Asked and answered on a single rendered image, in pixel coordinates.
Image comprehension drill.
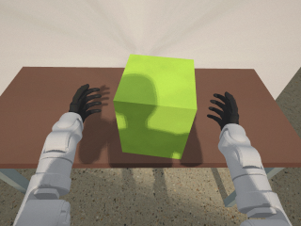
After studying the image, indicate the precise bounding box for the table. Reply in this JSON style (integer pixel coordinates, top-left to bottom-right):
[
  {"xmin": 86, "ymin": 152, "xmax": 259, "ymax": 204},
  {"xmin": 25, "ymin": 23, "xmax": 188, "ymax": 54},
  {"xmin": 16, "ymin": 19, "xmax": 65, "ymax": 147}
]
[{"xmin": 0, "ymin": 67, "xmax": 301, "ymax": 207}]

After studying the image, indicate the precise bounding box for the right robot hand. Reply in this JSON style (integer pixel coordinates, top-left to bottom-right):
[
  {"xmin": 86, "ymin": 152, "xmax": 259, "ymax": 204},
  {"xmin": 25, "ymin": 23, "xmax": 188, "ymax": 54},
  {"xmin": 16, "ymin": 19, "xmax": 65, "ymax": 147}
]
[{"xmin": 207, "ymin": 91, "xmax": 240, "ymax": 131}]

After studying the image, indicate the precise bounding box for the left robot hand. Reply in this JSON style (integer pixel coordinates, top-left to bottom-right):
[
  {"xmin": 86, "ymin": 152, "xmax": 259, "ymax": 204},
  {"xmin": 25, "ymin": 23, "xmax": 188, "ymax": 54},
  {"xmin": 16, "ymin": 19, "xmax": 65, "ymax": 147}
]
[{"xmin": 69, "ymin": 84, "xmax": 102, "ymax": 123}]

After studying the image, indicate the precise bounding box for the robot left forearm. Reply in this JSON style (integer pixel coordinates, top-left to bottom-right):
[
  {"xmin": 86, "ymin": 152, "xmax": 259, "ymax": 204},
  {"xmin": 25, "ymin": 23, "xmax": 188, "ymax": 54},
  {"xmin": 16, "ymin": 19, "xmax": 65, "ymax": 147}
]
[{"xmin": 13, "ymin": 112, "xmax": 84, "ymax": 226}]

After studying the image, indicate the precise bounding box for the left robot upper arm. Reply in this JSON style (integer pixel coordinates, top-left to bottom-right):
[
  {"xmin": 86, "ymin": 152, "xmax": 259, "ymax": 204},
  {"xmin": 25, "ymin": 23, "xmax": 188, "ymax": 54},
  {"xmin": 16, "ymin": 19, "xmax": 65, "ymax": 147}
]
[{"xmin": 16, "ymin": 199, "xmax": 71, "ymax": 226}]

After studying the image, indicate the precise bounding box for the robot right forearm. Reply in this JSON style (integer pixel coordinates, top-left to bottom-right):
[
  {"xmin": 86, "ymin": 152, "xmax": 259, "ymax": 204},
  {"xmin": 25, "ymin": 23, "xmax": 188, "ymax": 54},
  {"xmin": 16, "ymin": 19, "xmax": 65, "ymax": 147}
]
[{"xmin": 217, "ymin": 123, "xmax": 293, "ymax": 226}]

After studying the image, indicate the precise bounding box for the carton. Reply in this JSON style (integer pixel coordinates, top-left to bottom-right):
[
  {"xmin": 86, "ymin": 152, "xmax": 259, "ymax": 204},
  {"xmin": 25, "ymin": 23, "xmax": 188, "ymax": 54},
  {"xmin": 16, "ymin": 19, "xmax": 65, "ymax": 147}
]
[{"xmin": 113, "ymin": 54, "xmax": 198, "ymax": 159}]

